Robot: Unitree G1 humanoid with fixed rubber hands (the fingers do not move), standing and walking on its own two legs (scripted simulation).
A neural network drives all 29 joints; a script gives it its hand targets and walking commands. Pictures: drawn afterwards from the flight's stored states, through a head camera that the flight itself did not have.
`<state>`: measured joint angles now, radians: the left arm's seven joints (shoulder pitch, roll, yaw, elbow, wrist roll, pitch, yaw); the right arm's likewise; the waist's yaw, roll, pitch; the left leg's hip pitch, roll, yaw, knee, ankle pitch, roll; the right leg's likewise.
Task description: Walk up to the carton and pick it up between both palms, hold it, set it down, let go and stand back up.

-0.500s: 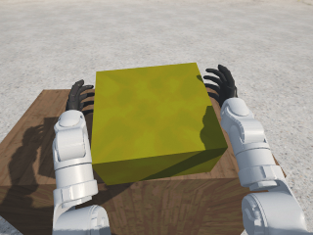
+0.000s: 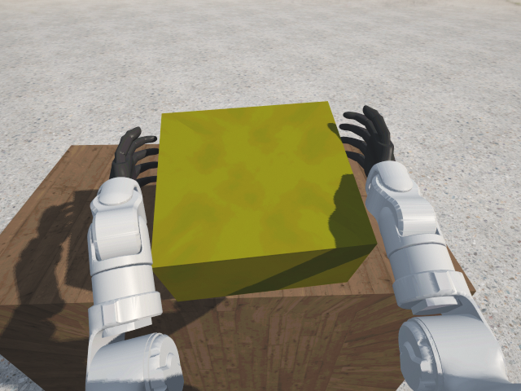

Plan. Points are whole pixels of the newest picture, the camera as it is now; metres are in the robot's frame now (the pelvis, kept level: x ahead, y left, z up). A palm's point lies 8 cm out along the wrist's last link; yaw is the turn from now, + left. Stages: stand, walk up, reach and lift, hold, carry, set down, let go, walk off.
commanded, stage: hold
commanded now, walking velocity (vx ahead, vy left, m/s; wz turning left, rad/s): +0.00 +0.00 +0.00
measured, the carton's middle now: (255, 198) +0.38 +0.00 +0.14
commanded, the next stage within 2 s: none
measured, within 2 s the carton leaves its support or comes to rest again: neither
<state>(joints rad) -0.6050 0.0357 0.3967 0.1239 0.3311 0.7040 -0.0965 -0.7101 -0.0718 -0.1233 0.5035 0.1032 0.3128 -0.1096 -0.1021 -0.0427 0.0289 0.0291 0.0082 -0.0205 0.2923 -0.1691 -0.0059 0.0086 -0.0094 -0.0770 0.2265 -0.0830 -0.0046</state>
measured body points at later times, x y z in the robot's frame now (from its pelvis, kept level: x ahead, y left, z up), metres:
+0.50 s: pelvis +0.01 +0.01 +0.00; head -0.04 +0.03 +0.45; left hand +0.37 +0.19 +0.19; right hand +0.37 -0.18 +0.21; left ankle +0.01 +0.12 -0.75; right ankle +0.04 -0.12 -0.75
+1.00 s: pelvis +0.00 +0.00 +0.00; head -0.05 +0.02 +0.45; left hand +0.37 +0.19 +0.19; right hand +0.37 -0.18 +0.21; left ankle +0.01 +0.12 -0.75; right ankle +0.04 -0.12 -0.75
